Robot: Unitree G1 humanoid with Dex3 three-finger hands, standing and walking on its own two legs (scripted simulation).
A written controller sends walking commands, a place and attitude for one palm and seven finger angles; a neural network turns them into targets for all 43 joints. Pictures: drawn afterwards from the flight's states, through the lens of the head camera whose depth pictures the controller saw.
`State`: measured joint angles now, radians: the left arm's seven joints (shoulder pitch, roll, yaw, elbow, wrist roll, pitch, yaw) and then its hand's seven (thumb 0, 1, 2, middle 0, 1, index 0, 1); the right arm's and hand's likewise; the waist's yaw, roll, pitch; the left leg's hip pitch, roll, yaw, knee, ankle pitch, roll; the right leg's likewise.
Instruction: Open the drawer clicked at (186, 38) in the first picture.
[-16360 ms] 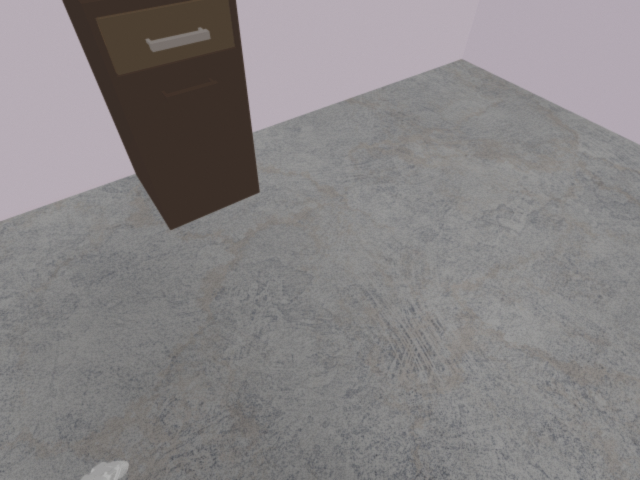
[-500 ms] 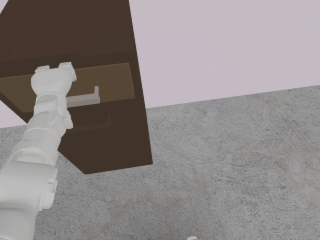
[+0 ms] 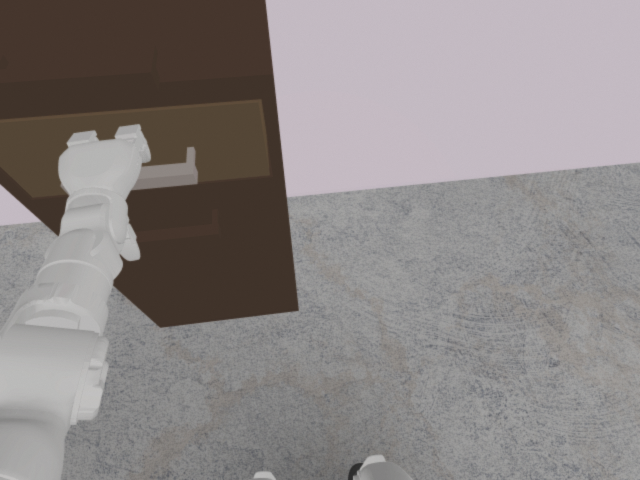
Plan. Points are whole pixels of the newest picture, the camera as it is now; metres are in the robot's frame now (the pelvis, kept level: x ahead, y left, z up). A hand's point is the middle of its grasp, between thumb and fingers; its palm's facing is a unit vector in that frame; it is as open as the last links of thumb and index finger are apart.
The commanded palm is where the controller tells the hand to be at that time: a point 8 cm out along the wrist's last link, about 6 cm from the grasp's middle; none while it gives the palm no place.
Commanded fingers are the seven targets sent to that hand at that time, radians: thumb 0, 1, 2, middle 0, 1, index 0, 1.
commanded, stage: lower the fingers behind the handle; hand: left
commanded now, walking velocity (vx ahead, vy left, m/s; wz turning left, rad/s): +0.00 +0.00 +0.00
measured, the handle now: (133, 168) +0.55 +0.26 +0.01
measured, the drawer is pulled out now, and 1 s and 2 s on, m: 0.00 0.00 0.01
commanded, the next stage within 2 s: close the thumb around the handle in 1.20 s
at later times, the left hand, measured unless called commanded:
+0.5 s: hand (122, 201) +0.48 +0.26 +0.02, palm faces -0.02 -0.01 -1.00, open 13.9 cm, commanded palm +0.46 +0.26 +0.06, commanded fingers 0.00 -0.50 0.30 -0.30 -1.20 -0.30 -1.20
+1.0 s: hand (129, 211) +0.48 +0.26 -0.01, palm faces -0.04 -0.01 -1.00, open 14.0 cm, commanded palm +0.47 +0.24 +0.04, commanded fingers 0.00 -0.50 0.30 -0.30 -1.20 -0.30 -1.20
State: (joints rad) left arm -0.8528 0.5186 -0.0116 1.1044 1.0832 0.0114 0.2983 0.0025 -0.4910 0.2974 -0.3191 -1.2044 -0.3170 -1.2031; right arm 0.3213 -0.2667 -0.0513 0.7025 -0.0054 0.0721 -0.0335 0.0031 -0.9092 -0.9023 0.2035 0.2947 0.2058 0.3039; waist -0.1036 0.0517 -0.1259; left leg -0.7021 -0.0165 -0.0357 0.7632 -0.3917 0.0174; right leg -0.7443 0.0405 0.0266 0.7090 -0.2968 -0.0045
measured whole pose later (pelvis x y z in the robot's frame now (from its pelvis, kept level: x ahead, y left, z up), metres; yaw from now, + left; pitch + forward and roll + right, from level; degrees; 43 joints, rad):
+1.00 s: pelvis +0.00 +0.01 -0.02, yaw -1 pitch +23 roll -2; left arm -0.82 0.51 0.00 1.07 1.10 -0.03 0.36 0.00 -0.49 0.30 -0.26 -1.20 -0.29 -1.20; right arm 0.36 -0.25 -0.05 0.73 -0.03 0.07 -0.01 0.00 -0.91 -0.90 0.20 0.29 0.21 0.30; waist -0.10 0.06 -0.16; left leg -0.86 -0.02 -0.03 0.92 -0.47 0.03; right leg -0.89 0.04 0.02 0.84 -0.35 0.01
